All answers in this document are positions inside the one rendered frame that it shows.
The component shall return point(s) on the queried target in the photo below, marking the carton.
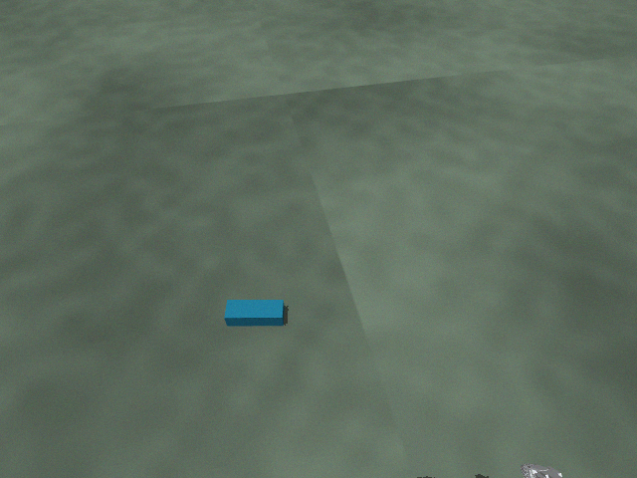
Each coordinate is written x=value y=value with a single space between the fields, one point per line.
x=254 y=313

